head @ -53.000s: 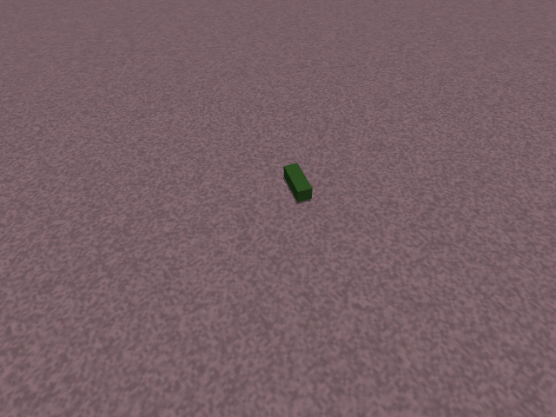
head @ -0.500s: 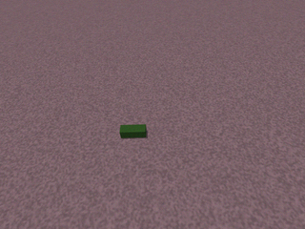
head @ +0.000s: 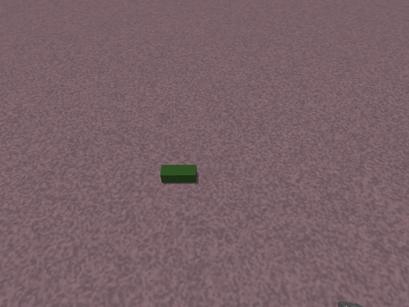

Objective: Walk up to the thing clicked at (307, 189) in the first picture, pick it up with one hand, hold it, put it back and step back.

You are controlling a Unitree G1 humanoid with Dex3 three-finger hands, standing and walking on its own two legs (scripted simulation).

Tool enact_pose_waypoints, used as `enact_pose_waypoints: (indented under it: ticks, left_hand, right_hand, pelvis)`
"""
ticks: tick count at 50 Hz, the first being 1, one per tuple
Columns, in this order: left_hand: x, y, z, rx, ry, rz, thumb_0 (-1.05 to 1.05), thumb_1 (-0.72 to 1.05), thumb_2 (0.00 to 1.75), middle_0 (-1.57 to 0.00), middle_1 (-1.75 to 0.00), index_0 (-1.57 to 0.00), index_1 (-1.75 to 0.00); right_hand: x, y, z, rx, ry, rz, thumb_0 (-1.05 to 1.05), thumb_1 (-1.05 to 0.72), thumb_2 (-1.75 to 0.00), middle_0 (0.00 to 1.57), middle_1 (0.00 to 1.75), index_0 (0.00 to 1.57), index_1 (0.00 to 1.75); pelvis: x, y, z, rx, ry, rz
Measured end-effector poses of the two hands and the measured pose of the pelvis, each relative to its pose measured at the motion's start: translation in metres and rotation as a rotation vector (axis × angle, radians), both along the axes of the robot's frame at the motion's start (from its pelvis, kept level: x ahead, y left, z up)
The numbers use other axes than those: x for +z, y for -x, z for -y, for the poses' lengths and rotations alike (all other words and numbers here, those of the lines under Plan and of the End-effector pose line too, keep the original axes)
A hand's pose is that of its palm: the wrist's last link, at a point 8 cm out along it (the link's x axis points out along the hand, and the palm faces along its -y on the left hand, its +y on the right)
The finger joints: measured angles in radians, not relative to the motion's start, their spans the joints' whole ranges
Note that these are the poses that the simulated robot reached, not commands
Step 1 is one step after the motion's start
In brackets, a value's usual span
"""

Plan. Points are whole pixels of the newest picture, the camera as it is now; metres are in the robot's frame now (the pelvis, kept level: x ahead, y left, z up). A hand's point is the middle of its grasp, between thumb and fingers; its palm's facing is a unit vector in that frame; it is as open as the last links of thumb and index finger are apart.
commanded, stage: step back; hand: left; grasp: from above
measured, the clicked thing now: (179, 173) +0.96 +0.22 -0.73
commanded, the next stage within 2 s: stand in 0.06 s
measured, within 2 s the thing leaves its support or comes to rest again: neither
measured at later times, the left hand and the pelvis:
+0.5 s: hand out of the picture +0.07 +0.26 -0.15, palm faces -0.02 -0.94 -0.33, open 7.4 cm; pelvis -0.01 +0.01 +0.01, yaw +0 degrees
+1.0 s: hand out of the picture +0.06 +0.26 -0.15, palm faces -0.03 -0.94 -0.34, open 7.4 cm; pelvis -0.01 +0.00 +0.01, yaw +0 degrees
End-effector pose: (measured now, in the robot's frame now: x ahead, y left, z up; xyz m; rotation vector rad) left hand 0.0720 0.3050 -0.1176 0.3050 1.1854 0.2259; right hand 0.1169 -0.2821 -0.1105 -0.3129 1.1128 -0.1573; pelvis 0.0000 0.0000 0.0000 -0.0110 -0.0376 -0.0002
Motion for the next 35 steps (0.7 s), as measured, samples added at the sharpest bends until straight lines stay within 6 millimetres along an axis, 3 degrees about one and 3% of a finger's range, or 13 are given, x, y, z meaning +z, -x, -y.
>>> enact_pose_waypoints:
  ticks: [6,13,26,35]
  left_hand:
    - [0.007,-0.014,0.0,-0.009,0.003,0.02,0.0,0.9,0.9,-0.21,-0.3,-0.21,-0.3]
    - [0.01,-0.016,0.004,-0.029,0.017,0.019,0.0,0.9,0.9,-0.21,-0.3,-0.21,-0.3]
    - [0.007,0.009,0.002,-0.027,0.022,-0.042,0.0,0.9,0.9,-0.21,-0.3,-0.21,-0.3]
    - [0.008,0.026,0.0,-0.02,0.012,-0.084,0.0,0.9,0.9,-0.21,-0.3,-0.21,-0.3]
  right_hand:
    - [0.004,-0.005,-0.002,-0.006,-0.003,0.013,0.0,-0.91,-0.9,0.21,0.3,0.21,0.3]
    - [0.008,0.009,0.002,-0.026,0.001,-0.011,0.0,-0.91,-0.9,0.21,0.29,0.21,0.3]
    - [0.005,0.052,0.008,-0.061,0.012,-0.099,0.0,-0.91,-0.9,0.2,0.29,0.21,0.3]
    - [0.0,0.063,0.008,-0.064,0.004,-0.13,0.0,-0.91,-0.9,0.21,0.29,0.21,0.3]
  pelvis:
    - [0.004,-0.002,-0.004,-0.003,-0.004,0.009]
    - [0.01,0.001,-0.006,-0.002,-0.007,0.017]
    - [0.012,0.008,-0.007,0.0,-0.01,0.016]
    - [0.012,0.01,-0.006,0.001,-0.01,0.006]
